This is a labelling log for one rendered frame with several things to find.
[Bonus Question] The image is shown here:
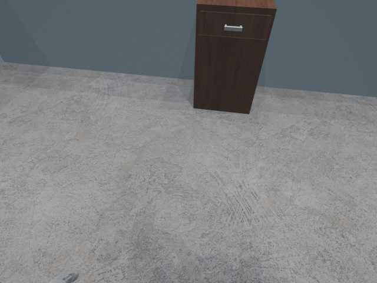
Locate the left robot hand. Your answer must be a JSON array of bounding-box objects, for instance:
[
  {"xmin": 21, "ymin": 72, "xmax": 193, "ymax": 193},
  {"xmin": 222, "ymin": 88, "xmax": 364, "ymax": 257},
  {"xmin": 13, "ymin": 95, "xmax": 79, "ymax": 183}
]
[{"xmin": 49, "ymin": 271, "xmax": 79, "ymax": 283}]

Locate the drawer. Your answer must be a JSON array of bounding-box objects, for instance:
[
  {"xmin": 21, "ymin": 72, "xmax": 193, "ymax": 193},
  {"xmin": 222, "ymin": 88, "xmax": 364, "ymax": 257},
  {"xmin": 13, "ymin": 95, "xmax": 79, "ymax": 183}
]
[{"xmin": 200, "ymin": 11, "xmax": 271, "ymax": 40}]

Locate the handle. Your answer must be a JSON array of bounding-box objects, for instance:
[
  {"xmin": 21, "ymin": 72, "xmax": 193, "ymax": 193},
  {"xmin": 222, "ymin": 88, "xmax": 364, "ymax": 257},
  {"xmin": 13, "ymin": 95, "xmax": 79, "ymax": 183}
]
[{"xmin": 224, "ymin": 24, "xmax": 243, "ymax": 32}]

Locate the cabinet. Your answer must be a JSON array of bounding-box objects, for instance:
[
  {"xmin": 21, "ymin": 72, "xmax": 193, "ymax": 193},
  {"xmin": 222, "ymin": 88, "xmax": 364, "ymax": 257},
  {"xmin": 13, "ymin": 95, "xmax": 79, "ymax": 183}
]
[{"xmin": 193, "ymin": 0, "xmax": 277, "ymax": 114}]

